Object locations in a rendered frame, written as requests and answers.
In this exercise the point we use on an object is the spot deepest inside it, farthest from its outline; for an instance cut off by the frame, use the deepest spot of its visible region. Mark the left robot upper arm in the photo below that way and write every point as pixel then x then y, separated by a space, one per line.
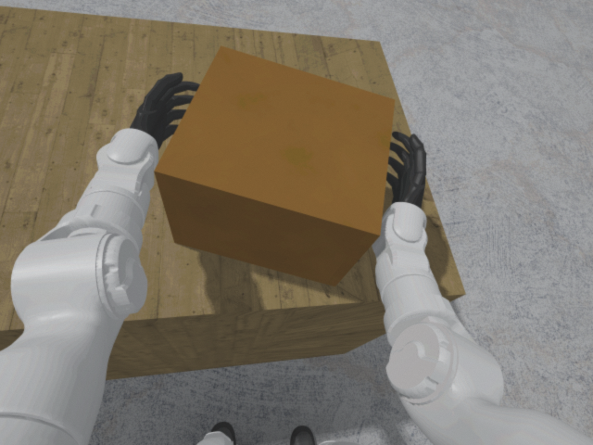
pixel 72 295

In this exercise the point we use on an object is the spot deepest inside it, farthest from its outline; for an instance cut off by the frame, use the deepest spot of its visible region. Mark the pedestal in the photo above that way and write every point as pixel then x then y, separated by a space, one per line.
pixel 69 82

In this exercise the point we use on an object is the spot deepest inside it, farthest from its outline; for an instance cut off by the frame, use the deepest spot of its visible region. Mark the left robot shin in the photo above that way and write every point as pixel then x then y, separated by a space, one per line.
pixel 215 434

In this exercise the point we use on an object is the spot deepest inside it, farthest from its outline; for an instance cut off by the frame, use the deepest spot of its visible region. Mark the carton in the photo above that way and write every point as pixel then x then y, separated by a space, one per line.
pixel 278 167

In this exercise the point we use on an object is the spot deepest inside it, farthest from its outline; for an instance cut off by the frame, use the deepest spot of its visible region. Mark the left robot forearm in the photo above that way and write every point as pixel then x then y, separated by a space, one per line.
pixel 117 198

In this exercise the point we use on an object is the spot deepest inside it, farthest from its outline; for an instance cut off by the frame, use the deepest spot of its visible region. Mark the right robot hand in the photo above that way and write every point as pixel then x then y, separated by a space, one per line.
pixel 410 184

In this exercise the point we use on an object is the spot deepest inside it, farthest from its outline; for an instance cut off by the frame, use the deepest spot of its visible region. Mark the right robot upper arm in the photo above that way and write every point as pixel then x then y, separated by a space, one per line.
pixel 452 389

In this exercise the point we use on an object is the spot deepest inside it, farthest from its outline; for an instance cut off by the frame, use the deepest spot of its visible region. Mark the robot left foot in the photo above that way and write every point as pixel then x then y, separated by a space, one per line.
pixel 225 428

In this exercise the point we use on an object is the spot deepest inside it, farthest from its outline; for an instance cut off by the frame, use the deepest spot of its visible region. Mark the left robot hand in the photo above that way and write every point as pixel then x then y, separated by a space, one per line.
pixel 156 113

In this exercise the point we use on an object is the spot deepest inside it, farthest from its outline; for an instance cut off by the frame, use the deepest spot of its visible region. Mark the right robot forearm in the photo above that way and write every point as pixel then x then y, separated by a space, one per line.
pixel 405 281

